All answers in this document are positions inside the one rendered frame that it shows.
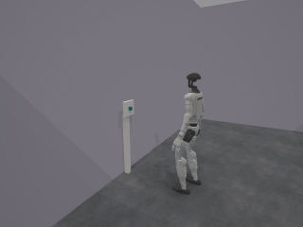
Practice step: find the left robot forearm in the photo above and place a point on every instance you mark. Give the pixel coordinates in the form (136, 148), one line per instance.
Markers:
(183, 130)

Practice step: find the robot right foot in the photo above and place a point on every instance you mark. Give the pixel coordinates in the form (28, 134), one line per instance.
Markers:
(190, 180)

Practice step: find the robot left upper arm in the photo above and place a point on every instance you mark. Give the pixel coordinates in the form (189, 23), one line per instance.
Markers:
(188, 101)

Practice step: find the robot left hand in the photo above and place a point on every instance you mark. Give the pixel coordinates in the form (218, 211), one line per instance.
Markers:
(177, 142)

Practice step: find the right robot forearm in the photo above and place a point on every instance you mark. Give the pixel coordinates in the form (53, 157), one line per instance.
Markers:
(199, 120)

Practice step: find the panel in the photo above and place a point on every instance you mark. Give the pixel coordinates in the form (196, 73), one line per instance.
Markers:
(126, 133)

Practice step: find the robot left shin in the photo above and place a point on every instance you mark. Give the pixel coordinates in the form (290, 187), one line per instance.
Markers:
(182, 173)

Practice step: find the robot right upper arm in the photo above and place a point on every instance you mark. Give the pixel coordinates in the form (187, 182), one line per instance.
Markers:
(203, 105)

